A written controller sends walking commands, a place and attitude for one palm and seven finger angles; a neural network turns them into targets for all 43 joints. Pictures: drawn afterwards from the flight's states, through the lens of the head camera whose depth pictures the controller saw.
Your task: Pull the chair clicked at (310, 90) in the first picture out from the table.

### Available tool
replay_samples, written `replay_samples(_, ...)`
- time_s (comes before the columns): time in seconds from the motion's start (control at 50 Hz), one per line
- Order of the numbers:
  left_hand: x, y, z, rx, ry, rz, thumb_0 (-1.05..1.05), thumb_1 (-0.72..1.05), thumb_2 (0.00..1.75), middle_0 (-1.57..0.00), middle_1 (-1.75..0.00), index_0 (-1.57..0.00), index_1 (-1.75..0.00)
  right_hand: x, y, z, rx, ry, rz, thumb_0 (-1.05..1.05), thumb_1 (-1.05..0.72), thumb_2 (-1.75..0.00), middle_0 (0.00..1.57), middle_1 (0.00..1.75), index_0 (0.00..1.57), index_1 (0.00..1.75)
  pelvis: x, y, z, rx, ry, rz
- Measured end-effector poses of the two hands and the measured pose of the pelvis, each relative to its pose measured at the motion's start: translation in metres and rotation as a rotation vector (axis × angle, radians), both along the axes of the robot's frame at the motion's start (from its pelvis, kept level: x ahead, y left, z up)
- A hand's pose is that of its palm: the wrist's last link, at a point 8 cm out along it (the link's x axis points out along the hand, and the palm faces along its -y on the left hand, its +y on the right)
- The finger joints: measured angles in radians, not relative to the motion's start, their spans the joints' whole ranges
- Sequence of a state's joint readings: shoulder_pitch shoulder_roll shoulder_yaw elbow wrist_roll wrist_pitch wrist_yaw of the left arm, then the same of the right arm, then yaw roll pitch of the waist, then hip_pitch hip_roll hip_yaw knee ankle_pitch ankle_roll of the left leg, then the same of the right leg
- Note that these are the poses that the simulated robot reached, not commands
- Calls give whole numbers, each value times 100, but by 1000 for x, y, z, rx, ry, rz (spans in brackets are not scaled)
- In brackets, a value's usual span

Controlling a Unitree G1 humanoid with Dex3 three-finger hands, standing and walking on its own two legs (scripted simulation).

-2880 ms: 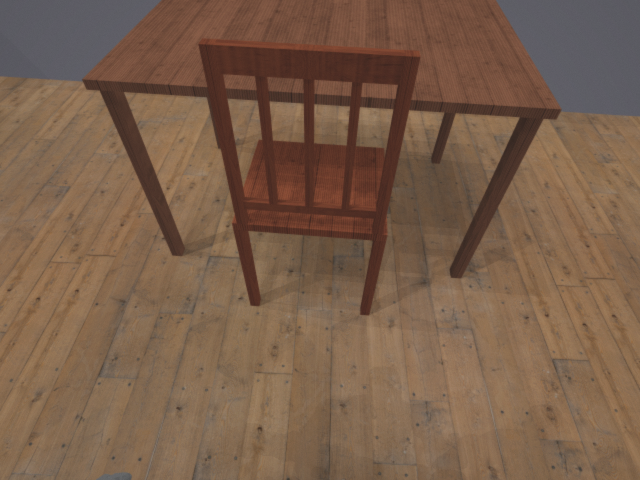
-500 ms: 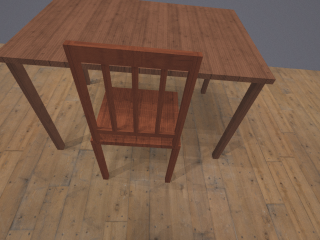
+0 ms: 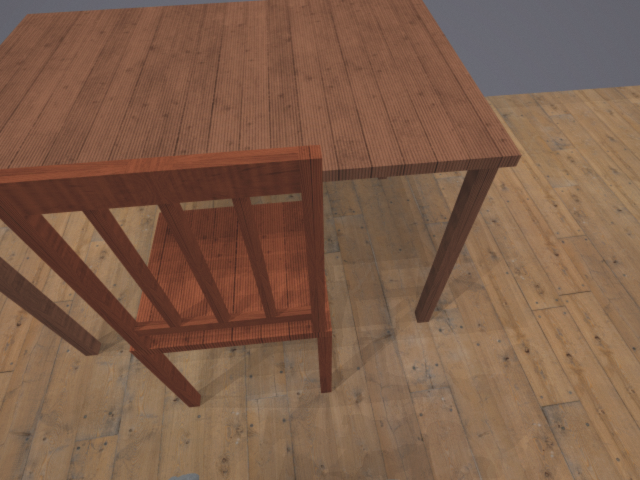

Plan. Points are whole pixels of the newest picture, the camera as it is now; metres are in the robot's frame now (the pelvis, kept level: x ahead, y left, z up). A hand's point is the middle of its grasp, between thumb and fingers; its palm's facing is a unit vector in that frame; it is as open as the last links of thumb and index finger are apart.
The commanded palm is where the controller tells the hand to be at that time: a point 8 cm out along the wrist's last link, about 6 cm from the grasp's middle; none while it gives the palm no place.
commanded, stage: come to a stop and stand still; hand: left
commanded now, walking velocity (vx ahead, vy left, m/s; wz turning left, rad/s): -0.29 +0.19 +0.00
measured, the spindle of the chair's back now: (200, 270) +0.44 +0.20 -0.06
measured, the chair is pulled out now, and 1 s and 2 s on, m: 0.00 0.00 0.00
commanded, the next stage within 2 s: look again from close up in 0.76 s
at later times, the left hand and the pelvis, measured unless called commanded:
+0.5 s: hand out of the picture -0.01 +0.29 -0.17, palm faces +0.08 -0.96 -0.26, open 7.4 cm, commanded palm none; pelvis -0.04 +0.07 -0.01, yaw +1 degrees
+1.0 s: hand out of the picture +0.01 +0.23 -0.17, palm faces -0.03 -0.98 -0.20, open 7.2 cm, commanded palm none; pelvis -0.03 +0.06 +0.00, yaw -1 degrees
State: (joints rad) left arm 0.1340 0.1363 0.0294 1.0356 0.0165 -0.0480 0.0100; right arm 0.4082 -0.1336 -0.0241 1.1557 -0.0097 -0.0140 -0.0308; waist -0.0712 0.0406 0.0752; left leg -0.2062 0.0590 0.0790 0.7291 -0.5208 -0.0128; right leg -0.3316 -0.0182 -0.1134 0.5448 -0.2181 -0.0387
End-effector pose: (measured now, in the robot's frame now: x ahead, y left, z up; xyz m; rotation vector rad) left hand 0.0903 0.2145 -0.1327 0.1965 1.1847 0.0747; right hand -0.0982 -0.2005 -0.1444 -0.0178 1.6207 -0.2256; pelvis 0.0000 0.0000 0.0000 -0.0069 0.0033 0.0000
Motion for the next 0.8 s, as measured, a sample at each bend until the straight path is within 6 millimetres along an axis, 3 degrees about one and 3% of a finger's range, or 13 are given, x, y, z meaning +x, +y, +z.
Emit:
replay_samples(0.06,4,-5,3,7,-6,39,-1,92,89,-20,-30,-20,-30,26,-8,0,-10,-28,13,1,-91,-89,20,30,20,30,5,-4,4,4,-2,10)
replay_samples(0.16,-3,6,9,27,-15,88,-2,93,89,-20,-30,-20,-30,81,-18,-1,-33,-134,79,1,-91,-90,20,30,20,30,1,0,7,10,-4,21)
replay_samples(0.26,-32,33,8,45,15,126,-1,92,89,-21,-30,-20,-30,131,-16,5,-68,-280,139,1,-91,-90,20,30,20,30,-13,16,7,12,-8,21)
replay_samples(0.38,-75,82,-8,68,35,146,0,91,89,-21,-30,-20,-30,163,4,15,-124,-493,199,1,-91,-90,20,30,20,30,-28,52,-8,-12,-24,41)
replay_samples(0.5,-114,118,-7,70,86,153,0,91,89,-20,-29,-20,-30,152,35,22,-120,-528,237,1,-91,-89,20,30,20,30,-36,74,-5,0,-48,13)
replay_samples(0.64,-146,124,5,51,167,141,0,91,90,-20,-29,-19,-30,115,50,20,-96,-429,236,1,-91,-89,20,30,20,30,-45,84,4,3,-7,0)
replay_samples(0.72,-149,116,8,38,213,109,0,91,90,-20,-29,-19,-30,85,45,16,-96,-348,200,1,-91,-89,20,30,20,30,-47,83,7,1,17,-9)
replay_samples(0.8,-136,101,8,30,204,76,0,91,90,-20,-29,-19,-30,55,33,11,-97,-265,155,1,-90,-89,20,30,20,30,-47,76,6,1,30,-15)
